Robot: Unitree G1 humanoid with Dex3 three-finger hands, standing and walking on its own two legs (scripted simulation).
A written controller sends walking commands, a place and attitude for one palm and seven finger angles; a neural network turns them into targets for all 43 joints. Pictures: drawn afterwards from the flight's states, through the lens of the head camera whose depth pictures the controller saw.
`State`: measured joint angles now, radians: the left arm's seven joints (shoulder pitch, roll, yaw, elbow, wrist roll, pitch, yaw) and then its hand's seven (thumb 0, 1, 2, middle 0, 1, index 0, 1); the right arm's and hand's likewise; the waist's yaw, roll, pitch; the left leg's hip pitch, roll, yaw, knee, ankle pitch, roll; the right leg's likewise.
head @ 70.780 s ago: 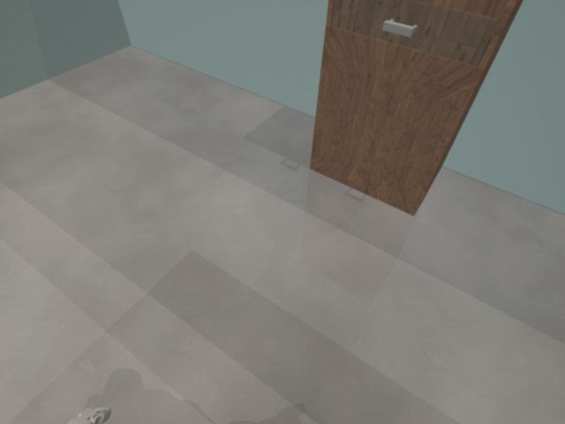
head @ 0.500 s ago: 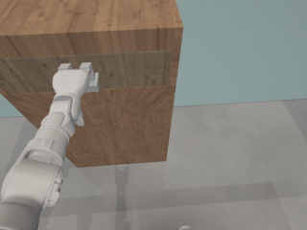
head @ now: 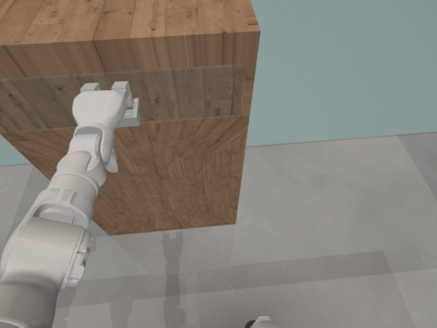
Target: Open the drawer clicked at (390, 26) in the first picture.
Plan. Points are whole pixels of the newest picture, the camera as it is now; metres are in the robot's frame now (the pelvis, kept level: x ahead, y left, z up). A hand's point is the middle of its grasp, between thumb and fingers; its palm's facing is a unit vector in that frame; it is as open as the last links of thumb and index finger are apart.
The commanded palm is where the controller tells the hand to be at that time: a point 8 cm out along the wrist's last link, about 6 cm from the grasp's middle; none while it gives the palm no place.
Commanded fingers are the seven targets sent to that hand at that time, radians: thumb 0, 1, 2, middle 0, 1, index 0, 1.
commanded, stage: lift the fingers back up to retry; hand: left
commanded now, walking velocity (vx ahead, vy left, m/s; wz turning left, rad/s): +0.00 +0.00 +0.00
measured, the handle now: (115, 111) +0.54 +0.20 +0.06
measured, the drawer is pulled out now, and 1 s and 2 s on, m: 0.00 0.00 0.00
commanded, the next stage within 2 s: re-aim the fingers above the handle in 0.56 s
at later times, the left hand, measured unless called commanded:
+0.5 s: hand (93, 110) +0.47 +0.21 +0.13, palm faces +0.01 +0.00 -1.00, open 13.9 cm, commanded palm +0.45 +0.21 +0.18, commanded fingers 0.00 -0.50 0.30 -0.30 -1.20 -0.30 -1.20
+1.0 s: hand (96, 111) +0.48 +0.21 +0.12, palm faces -0.01 +0.00 -1.00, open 13.9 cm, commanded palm +0.45 +0.21 +0.18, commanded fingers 0.00 -0.50 0.30 -0.30 -1.20 -0.30 -1.20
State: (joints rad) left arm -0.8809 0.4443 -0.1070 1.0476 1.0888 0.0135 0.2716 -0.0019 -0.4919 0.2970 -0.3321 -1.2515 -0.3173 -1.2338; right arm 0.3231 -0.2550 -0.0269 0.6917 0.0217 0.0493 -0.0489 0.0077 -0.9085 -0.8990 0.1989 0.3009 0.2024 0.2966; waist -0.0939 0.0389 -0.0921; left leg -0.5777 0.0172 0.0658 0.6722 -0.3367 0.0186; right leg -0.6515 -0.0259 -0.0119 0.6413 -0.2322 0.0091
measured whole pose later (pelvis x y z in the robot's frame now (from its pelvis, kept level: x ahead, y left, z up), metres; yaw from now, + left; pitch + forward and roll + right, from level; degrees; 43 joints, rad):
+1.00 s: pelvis +0.03 -0.01 +0.02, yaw +1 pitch +9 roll +0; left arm -0.75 0.45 -0.13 0.78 1.01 0.02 0.09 0.00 -0.49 0.30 -0.32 -1.20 -0.32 -1.20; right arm 0.26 -0.25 -0.02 0.69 0.03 0.12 -0.04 0.01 -0.91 -0.90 0.20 0.30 0.20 0.30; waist -0.03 0.07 -0.08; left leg -0.35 0.02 0.04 0.52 -0.32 0.00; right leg -0.43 -0.02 -0.04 0.52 -0.24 0.00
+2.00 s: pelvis +0.03 -0.01 +0.01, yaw +1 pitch +9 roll +0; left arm -0.79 0.45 -0.13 0.82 1.02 -0.05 0.10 0.00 -0.49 0.30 -0.32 -1.20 -0.32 -1.20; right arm 0.29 -0.27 -0.04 0.70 0.02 0.10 -0.04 0.01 -0.91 -0.90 0.20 0.30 0.20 0.30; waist -0.04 0.05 -0.08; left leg -0.38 0.01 0.05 0.53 -0.31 0.01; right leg -0.46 -0.02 -0.03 0.53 -0.23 0.00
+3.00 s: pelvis +0.03 -0.01 +0.01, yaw +1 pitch +10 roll +0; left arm -0.78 0.46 -0.11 0.87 1.04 -0.05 0.13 0.00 -0.49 0.30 -0.32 -1.20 -0.32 -1.20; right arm 0.29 -0.27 -0.04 0.69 0.02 0.10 -0.04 0.01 -0.91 -0.90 0.20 0.30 0.20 0.30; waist -0.04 0.04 -0.08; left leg -0.40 0.02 0.05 0.55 -0.32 0.01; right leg -0.48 -0.02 -0.03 0.54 -0.24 0.00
